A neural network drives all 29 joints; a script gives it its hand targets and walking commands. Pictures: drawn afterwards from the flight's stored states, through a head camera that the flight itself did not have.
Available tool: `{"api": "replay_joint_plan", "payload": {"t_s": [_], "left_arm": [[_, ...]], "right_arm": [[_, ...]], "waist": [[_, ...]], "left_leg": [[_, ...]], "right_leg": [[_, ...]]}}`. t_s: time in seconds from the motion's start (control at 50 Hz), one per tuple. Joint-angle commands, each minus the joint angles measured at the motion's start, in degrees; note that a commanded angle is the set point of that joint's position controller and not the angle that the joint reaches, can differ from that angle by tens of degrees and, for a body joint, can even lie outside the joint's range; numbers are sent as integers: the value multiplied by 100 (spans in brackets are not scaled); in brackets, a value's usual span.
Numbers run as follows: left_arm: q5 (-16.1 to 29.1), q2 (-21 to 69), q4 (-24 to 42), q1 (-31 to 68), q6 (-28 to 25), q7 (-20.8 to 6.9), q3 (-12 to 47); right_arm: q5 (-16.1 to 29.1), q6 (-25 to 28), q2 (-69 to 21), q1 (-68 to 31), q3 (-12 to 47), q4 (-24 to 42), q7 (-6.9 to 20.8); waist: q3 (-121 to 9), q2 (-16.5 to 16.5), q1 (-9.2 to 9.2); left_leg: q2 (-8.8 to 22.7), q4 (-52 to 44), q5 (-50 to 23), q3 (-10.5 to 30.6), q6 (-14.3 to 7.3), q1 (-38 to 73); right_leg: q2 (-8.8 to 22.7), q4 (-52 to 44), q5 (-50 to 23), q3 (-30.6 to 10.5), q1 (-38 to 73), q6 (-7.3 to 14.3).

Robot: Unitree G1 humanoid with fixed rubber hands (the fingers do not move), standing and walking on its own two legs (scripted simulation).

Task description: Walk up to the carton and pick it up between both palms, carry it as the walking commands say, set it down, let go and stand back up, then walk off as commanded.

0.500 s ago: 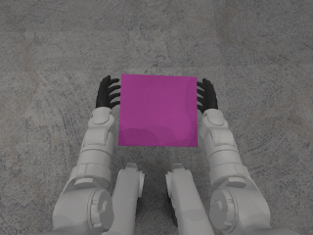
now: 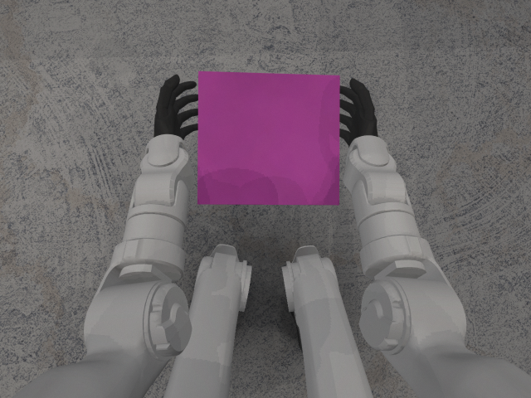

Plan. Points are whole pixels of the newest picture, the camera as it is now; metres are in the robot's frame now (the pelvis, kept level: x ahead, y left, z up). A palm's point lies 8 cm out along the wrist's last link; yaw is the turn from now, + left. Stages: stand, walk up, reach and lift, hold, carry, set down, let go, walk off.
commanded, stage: set down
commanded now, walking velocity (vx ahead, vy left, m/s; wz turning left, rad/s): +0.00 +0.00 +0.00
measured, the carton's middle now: (264, 154) +0.46 +0.01 -0.17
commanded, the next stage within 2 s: none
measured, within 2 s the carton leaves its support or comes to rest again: rests again in 1.82 s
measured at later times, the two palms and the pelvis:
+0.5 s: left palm (182, 137) +0.49 +0.14 -0.18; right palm (341, 138) +0.50 -0.13 -0.18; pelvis -0.01 +0.00 -0.06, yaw +0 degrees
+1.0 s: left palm (191, 140) +0.51 +0.14 -0.25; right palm (333, 141) +0.51 -0.13 -0.25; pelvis -0.01 +0.00 -0.11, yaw +0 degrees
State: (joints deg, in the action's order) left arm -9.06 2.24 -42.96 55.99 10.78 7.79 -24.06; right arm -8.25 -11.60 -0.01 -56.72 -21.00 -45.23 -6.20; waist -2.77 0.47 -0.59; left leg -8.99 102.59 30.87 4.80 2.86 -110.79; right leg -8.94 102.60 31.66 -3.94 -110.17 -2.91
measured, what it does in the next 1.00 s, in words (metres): lowers itself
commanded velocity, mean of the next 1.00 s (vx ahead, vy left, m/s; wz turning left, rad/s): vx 0.00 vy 0.00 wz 0.00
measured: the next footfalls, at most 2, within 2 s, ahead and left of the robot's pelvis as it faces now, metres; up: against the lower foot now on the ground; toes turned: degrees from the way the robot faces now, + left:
none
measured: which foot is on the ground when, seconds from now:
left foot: down 0.00-1.00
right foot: down 0.00-1.00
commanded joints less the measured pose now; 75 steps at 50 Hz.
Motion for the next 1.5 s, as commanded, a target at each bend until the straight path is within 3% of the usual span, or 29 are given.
{"api": "replay_joint_plan", "payload": {"t_s": [0.0,0.78,0.96,1.22,1.48], "left_arm": [[453,5433,-62,3565,-40,-1076,2812],[898,4748,-313,5050,-79,-1238,2848],[1186,4786,-64,5180,-156,-1262,3145],[933,4553,-517,5128,-158,-1402,2650],[894,4375,-629,5140,-260,-1425,2534]], "right_arm": [[442,156,-5400,-3640,2649,211,938],[917,228,-4646,-5202,2614,-74,1055],[1208,281,-4840,-5403,3000,235,1017],[881,307,-4530,-5224,2417,-358,1074],[923,425,-4377,-5306,2472,-352,1142]], "waist": [[-5833,-59,18],[-5829,-21,-4],[-6090,-167,-67],[-4996,-77,-64],[-4687,-127,-105]], "left_leg": [[-231,-777,-1429,-661,-38,3019],[-96,834,-1754,-811,-39,1913],[-100,1132,-2195,-833,-69,1902],[-50,1139,-1639,-828,-74,1199],[-33,1266,-1747,-771,-99,1056]], "right_leg": [[-229,-839,-1460,598,2869,57],[-133,855,-1670,782,1582,97],[-145,1108,-2165,757,1799,78],[-127,1117,-1625,689,1121,153],[-79,1249,-1711,639,956,184]]}}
